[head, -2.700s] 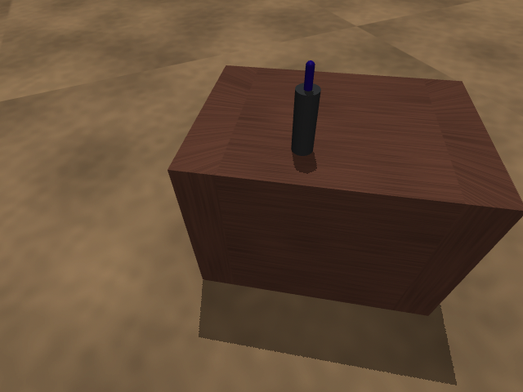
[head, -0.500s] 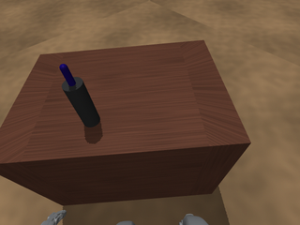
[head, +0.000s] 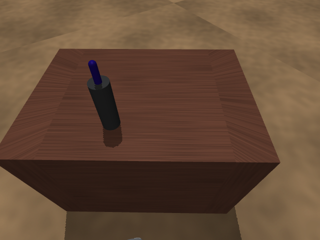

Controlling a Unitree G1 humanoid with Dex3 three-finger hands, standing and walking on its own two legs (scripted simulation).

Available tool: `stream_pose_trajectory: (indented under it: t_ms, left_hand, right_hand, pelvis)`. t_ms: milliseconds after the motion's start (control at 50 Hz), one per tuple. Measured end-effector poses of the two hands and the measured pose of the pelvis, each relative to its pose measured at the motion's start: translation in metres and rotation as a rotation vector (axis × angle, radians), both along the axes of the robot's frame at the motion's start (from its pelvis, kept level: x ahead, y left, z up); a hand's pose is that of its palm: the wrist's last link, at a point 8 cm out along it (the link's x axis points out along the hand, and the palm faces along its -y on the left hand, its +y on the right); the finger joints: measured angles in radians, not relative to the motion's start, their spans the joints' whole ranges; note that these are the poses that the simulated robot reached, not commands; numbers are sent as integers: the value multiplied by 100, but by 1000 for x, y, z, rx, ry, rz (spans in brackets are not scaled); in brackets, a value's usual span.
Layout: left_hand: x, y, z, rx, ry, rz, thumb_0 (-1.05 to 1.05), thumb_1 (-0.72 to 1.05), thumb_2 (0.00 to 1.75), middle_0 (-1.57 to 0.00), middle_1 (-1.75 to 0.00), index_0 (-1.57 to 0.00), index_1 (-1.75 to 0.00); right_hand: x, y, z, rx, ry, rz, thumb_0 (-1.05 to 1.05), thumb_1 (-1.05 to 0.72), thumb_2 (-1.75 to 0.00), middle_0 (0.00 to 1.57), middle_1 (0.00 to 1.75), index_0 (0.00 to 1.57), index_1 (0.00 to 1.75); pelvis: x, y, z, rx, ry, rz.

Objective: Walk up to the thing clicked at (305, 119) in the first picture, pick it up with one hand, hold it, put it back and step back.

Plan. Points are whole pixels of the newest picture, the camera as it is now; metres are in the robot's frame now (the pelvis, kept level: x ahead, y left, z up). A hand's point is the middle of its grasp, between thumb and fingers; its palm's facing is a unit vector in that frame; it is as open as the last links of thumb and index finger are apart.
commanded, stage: walk up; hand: left
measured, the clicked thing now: (103, 97) +0.52 +0.21 +0.04
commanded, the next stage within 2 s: stand in 1.00 s
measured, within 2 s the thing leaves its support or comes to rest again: neither
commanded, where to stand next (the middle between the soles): +0.06 +0.01 m, yaw -1 degrees
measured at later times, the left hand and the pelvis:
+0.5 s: hand out of the picture +0.09 +0.26 -0.12, palm faces -0.03 -0.93 -0.36, open 7.4 cm; pelvis +0.00 +0.00 +0.03, yaw -1 degrees
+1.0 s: hand out of the picture +0.12 +0.26 -0.12, palm faces -0.06 -0.93 -0.35, open 7.4 cm; pelvis +0.02 +0.01 +0.04, yaw -2 degrees
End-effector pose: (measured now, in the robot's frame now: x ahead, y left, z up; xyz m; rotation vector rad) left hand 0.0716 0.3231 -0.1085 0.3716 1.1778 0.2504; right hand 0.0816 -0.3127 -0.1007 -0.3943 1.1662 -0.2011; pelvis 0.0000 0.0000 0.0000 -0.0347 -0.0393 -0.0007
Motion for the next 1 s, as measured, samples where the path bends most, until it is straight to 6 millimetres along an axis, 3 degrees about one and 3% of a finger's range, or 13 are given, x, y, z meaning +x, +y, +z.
stream_pose_trajectory:
  t_ms: [100,200,380,640,820,1000]
  left_hand:
    - [-20,-5,8,-11,38,-6,1,90,90,-20,-30,-20,-29]
    - [-22,-10,16,-30,34,-2,1,90,90,-20,-30,-21,-30]
    - [-5,-18,26,-46,10,-16,0,90,90,-20,-30,-21,-30]
    - [29,-21,29,-60,-11,-51,0,90,90,-20,-30,-21,-30]
    - [37,-20,28,-61,10,-64,0,90,90,-20,-30,-20,-30]
    - [40,-18,27,-60,19,-57,0,90,90,-20,-30,-20,-30]
  right_hand:
    - [11,12,1,45,-29,2,0,-90,-89,20,30,20,30]
    - [16,22,4,83,-40,14,0,-90,-89,21,30,20,30]
    - [18,25,13,104,-29,-5,0,-90,-89,21,30,20,30]
    - [-2,14,20,70,24,-78,0,-90,-89,20,30,20,30]
    - [-12,18,18,72,58,-109,0,-90,-89,20,30,20,30]
    - [-8,24,16,81,62,-115,0,-90,-89,20,30,20,30]
  pelvis:
    - [-2,2,8,29,-7,6]
    - [-2,4,17,30,-10,0]
    - [2,2,29,35,-10,-6]
    - [8,5,35,35,-5,-19]
    - [13,8,36,35,1,-24]
    - [18,11,36,36,0,-26]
